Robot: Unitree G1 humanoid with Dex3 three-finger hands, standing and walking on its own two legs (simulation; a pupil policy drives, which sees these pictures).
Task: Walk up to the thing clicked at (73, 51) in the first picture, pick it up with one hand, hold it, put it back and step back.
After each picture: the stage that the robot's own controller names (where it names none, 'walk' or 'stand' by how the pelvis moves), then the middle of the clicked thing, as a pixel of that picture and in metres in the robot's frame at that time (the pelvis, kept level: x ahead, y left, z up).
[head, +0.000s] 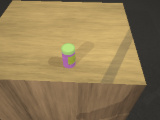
stand; (68, 56) +0.58 +0.08 -0.08
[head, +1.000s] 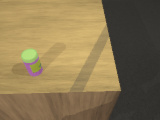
walk; (32, 62) +0.49 +0.24 -0.05
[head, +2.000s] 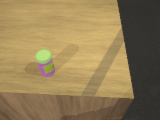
stand; (45, 63) +0.48 +0.18 -0.05
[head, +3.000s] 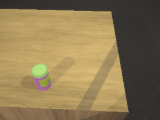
stand; (41, 77) +0.45 +0.19 -0.08
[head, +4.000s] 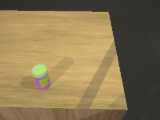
stand; (41, 77) +0.46 +0.19 -0.08
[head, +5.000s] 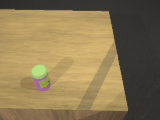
stand; (41, 78) +0.45 +0.19 -0.08
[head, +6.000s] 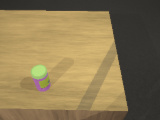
stand; (41, 78) +0.45 +0.19 -0.08
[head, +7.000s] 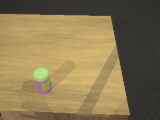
rise first; (43, 81) +0.44 +0.19 -0.08
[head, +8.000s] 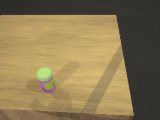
go down; (46, 80) +0.44 +0.19 -0.08
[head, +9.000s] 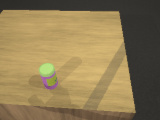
go down; (49, 76) +0.45 +0.19 -0.08
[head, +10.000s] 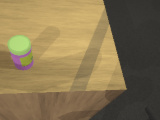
go down; (21, 53) +0.46 +0.17 -0.01
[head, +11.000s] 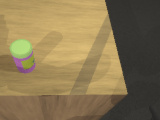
approach; (23, 57) +0.45 +0.18 +0.00
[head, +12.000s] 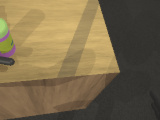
close; out of the picture +0.48 +0.19 +0.04
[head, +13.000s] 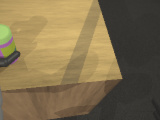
lift; (3, 45) +0.47 +0.19 +0.03
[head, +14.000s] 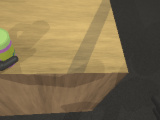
lift; (1, 49) +0.44 +0.22 +0.04
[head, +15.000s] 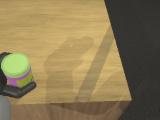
lift; (19, 74) +0.34 +0.18 +0.11
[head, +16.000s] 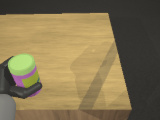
hold; (26, 76) +0.32 +0.17 +0.14
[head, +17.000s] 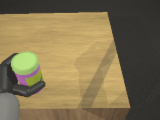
hold; (29, 74) +0.32 +0.16 +0.15
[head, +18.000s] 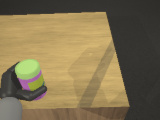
crouch; (32, 80) +0.32 +0.16 +0.11
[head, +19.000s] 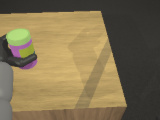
crouch; (23, 49) +0.42 +0.18 +0.15
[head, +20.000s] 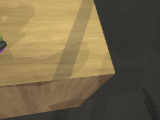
lower; out of the picture +0.50 +0.21 +0.03
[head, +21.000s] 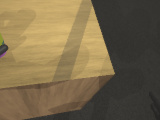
lower; out of the picture +0.49 +0.20 +0.04
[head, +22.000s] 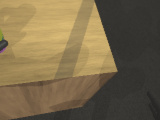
lower; out of the picture +0.50 +0.20 +0.04
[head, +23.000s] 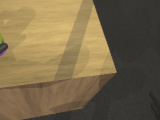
lower; out of the picture +0.49 +0.21 +0.04
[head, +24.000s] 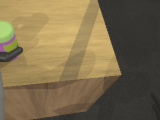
draw back; (5, 42) +0.48 +0.18 +0.04
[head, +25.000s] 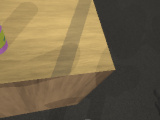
rise; out of the picture +0.48 +0.19 +0.04
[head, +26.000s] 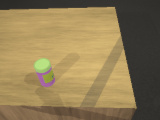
sink last; (45, 73) +0.46 +0.19 -0.02
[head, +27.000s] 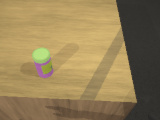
stand; (43, 63) +0.46 +0.18 -0.01
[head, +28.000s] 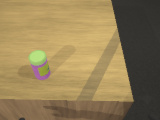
stand; (40, 65) +0.46 +0.18 -0.01
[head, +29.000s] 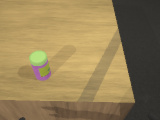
stand; (40, 66) +0.46 +0.18 -0.01
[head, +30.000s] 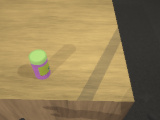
stand; (40, 65) +0.46 +0.18 -0.01
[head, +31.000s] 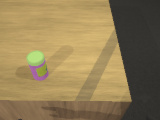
stand; (38, 66) +0.46 +0.18 -0.01
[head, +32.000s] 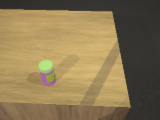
stand; (47, 73) +0.48 +0.17 -0.08
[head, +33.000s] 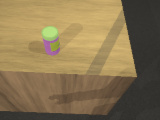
walk; (51, 41) +0.55 +0.13 -0.04
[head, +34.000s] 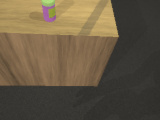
walk; (49, 9) +0.78 +0.19 -0.07
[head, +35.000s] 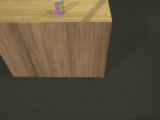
stand; (59, 5) +1.07 +0.19 -0.06
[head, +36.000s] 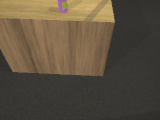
stand; (62, 3) +1.08 +0.16 -0.08
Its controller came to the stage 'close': yes
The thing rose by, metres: 0.21
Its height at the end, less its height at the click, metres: +0.00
